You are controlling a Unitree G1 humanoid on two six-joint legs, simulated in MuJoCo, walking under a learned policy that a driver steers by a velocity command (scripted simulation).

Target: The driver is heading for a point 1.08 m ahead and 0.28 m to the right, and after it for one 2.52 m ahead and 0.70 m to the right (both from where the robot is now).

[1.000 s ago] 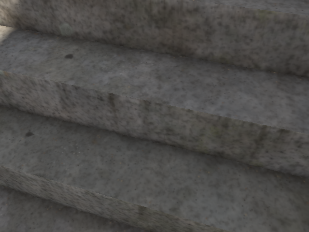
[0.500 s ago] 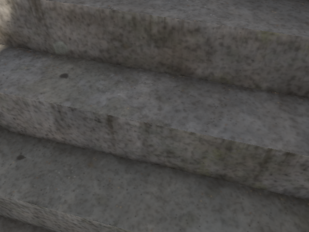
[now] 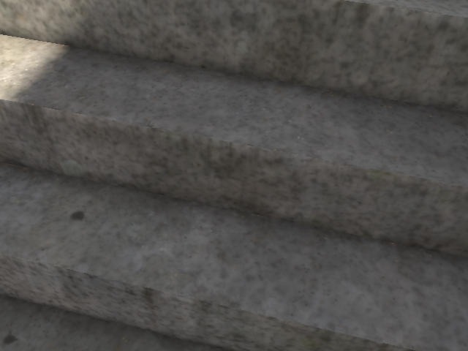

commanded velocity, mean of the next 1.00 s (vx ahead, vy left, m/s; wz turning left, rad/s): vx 0.08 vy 0.00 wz -0.25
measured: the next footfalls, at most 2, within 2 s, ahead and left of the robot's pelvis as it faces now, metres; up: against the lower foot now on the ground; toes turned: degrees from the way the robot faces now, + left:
left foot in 0.34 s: +0.24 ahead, +0.26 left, +0.19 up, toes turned +22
right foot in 0.78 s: +0.12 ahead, +0.20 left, +0.00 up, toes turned +19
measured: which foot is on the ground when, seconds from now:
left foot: up 0.00-0.32, down 0.34-0.68, up 0.70-1.00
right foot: down 0.00-0.44, up 0.46-0.76, down 0.78-1.00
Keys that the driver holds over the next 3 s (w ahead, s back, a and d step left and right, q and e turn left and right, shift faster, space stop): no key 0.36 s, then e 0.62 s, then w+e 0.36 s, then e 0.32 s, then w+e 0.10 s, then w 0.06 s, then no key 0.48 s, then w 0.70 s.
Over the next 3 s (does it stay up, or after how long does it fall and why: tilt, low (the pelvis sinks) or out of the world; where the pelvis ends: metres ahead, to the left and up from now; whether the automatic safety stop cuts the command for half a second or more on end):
stays up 0.63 -0.10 0.51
